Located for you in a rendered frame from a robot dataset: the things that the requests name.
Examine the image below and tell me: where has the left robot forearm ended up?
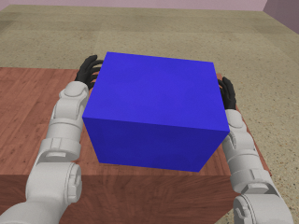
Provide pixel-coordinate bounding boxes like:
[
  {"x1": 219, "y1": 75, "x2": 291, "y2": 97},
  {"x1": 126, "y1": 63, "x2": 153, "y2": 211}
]
[{"x1": 25, "y1": 81, "x2": 89, "y2": 200}]

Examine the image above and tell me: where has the right robot forearm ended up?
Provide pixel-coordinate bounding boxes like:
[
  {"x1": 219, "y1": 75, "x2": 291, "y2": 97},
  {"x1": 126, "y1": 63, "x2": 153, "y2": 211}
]
[{"x1": 221, "y1": 109, "x2": 294, "y2": 224}]

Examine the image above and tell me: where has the carton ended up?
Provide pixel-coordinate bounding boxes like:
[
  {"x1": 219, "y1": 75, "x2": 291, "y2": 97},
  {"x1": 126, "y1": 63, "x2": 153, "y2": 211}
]
[{"x1": 82, "y1": 51, "x2": 230, "y2": 173}]

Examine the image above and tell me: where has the robot left hand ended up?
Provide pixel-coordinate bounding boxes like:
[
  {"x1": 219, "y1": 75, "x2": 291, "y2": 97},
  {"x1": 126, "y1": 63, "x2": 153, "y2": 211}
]
[{"x1": 74, "y1": 54, "x2": 104, "y2": 90}]

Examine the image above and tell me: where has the robot left upper arm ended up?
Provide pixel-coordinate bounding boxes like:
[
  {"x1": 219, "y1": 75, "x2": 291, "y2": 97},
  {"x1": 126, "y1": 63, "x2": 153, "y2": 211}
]
[{"x1": 0, "y1": 162, "x2": 82, "y2": 224}]

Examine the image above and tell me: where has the robot right upper arm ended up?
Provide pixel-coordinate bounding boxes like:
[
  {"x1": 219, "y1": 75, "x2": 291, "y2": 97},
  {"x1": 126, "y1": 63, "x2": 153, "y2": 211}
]
[{"x1": 233, "y1": 194, "x2": 293, "y2": 224}]

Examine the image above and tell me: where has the pedestal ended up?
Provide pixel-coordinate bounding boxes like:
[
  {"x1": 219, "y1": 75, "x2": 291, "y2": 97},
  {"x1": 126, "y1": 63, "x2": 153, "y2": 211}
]
[{"x1": 0, "y1": 67, "x2": 272, "y2": 224}]

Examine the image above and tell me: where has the robot right hand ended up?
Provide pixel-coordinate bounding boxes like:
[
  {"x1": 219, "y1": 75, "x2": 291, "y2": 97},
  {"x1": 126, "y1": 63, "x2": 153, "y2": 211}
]
[{"x1": 218, "y1": 77, "x2": 236, "y2": 110}]

